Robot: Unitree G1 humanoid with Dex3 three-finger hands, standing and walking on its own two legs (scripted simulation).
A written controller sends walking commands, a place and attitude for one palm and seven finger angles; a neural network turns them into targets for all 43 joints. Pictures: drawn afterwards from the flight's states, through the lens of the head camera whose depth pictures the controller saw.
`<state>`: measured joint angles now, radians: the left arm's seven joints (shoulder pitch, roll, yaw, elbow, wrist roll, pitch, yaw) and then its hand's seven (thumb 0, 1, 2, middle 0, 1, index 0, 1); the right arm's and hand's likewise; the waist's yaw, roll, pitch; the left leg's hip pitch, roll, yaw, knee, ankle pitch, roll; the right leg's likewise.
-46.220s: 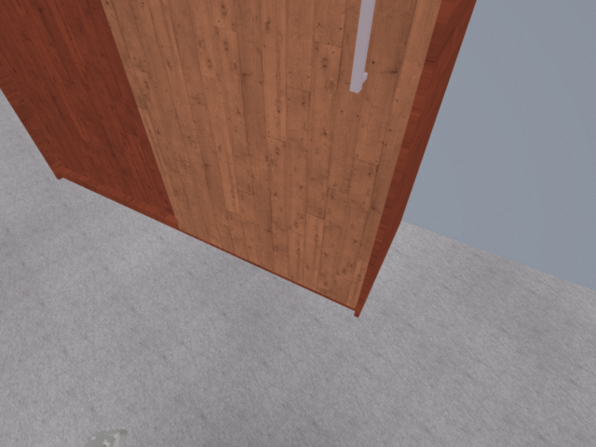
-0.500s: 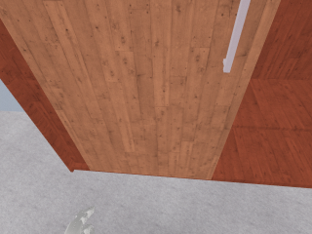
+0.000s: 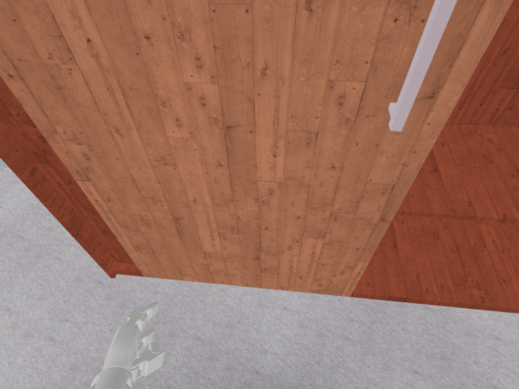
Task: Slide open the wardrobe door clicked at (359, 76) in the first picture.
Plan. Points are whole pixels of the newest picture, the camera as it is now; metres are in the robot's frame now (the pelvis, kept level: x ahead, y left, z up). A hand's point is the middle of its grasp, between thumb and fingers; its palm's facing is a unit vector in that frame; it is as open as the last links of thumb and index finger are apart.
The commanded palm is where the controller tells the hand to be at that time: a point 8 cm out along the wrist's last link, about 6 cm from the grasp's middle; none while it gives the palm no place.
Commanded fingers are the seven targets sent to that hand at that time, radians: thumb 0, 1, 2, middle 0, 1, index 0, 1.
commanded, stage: stop stepping back and stand still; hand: right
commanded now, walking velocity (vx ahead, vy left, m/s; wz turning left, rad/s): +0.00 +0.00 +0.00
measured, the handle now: (418, 55) +0.52 -0.19 +0.25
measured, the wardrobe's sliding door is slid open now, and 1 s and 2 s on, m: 0.65 0.65 0.65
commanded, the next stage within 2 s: let the arm hang, fingers relaxed in 0.04 s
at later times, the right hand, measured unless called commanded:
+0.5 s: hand out of the picture +0.01 -0.19 -0.18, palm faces +0.05 +0.99 -0.15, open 6.9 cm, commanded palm none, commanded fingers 0.00 -0.90 -0.90 0.20 0.30 0.20 0.30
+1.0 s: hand out of the picture -0.02 -0.19 -0.17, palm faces +0.04 +0.98 -0.17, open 7.3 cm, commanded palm none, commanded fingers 0.00 -0.90 -0.90 0.20 0.30 0.20 0.30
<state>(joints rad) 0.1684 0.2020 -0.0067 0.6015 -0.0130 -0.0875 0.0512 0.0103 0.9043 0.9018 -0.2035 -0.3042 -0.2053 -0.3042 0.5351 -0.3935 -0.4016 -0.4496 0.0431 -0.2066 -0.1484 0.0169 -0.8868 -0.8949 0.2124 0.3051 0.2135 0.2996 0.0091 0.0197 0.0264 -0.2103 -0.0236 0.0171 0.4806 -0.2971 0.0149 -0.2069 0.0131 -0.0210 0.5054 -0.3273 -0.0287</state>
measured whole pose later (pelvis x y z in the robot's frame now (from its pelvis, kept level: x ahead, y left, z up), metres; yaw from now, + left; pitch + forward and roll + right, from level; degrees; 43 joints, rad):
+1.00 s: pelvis -0.02 -0.02 +0.01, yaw +0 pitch -1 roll +0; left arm 0.31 0.12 -0.02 1.12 0.01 -0.01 0.04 0.01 0.92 0.90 -0.20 -0.30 -0.20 -0.30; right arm 0.27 -0.13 0.00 1.14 -0.01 0.00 -0.03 0.01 -0.92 -0.90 0.20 0.30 0.20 0.30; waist 0.00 0.00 0.03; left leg -0.16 0.02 0.01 0.42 -0.25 -0.02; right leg -0.14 0.06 -0.03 0.41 -0.26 -0.07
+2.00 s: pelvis -0.01 -0.01 +0.01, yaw -1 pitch -1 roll +0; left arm 0.30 0.13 -0.01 1.13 0.01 -0.01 0.04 0.00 0.91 0.90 -0.20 -0.30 -0.20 -0.30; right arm 0.26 -0.14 -0.01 1.15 0.00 -0.01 -0.03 0.01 -0.91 -0.90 0.20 0.30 0.20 0.30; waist 0.01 0.00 0.05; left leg -0.13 0.01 0.02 0.39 -0.24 -0.01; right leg -0.11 0.05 -0.02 0.38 -0.25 -0.05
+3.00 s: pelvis -0.02 +0.02 +0.01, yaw -1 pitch -1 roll +0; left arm 0.24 0.17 -0.01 1.13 0.01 0.00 0.03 0.00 0.91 0.90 -0.20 -0.30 -0.20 -0.30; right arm 0.22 -0.17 -0.01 1.15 0.00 -0.02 -0.02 0.01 -0.91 -0.90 0.20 0.30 0.20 0.30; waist 0.01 -0.01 0.06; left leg -0.12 -0.03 0.03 0.36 -0.22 0.04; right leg -0.11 0.00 -0.01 0.35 -0.22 0.00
